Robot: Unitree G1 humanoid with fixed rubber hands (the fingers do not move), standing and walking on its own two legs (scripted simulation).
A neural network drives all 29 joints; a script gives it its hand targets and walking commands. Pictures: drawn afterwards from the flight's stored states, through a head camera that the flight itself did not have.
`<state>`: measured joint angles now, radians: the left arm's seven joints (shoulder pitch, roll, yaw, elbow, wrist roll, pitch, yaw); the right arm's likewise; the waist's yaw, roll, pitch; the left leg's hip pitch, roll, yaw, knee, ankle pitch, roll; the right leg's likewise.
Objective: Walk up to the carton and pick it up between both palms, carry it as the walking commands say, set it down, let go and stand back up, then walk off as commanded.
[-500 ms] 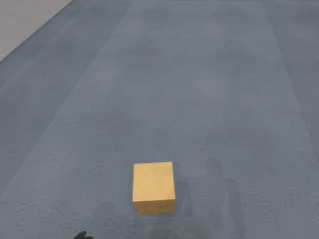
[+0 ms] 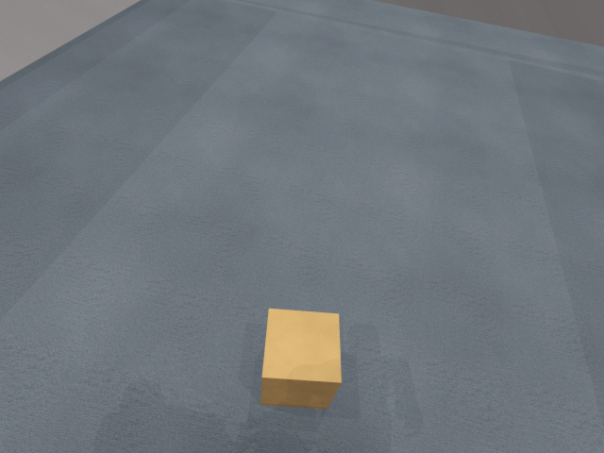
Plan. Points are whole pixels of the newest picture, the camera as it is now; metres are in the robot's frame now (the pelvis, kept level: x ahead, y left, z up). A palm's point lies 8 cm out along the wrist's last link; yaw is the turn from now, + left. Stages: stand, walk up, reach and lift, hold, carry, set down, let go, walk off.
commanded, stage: walk up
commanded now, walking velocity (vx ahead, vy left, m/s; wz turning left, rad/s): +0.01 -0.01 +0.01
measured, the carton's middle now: (298, 360) +0.50 -0.03 -0.65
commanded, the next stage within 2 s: none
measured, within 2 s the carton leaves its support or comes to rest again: neither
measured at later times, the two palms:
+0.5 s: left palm out of the picture -0.05 +0.22 -0.14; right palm out of the picture -0.02 -0.24 -0.14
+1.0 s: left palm out of the picture -0.02 +0.21 -0.15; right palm out of the picture +0.00 -0.25 -0.14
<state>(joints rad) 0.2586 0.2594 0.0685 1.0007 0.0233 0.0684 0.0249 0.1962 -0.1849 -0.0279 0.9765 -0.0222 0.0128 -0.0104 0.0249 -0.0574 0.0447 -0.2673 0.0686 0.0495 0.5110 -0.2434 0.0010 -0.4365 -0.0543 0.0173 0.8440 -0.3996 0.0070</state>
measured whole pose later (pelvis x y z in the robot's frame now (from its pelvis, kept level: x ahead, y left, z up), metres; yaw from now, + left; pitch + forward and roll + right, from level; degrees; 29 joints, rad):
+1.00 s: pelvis -0.01 -0.02 +0.00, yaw -1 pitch +0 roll -1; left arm 0.34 0.16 0.05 1.07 0.02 0.00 0.05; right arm 0.25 -0.15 -0.04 1.06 -0.02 0.00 -0.05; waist -0.02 -0.01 0.02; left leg -0.28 0.08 0.06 0.49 -0.20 -0.03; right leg -0.15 0.05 -0.04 0.45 -0.30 -0.05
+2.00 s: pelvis +0.12 -0.04 -0.01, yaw -1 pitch -1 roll +1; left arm 0.17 0.19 0.06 0.96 0.01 0.01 0.03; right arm 0.29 -0.20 -0.07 1.03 -0.02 0.03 -0.04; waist -0.04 0.02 0.09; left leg -0.31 0.11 0.10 0.72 -0.46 -0.04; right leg -0.35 -0.05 -0.09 0.59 -0.22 0.00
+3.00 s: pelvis +0.07 -0.05 +0.01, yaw +0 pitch -1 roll +0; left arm 0.31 0.13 0.03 1.11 0.01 -0.01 0.03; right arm 0.32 -0.14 -0.02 1.11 -0.01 -0.01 -0.03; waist 0.01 0.00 0.03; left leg -0.09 0.01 0.05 0.37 -0.26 0.00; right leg -0.20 -0.03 -0.04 0.40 -0.17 0.01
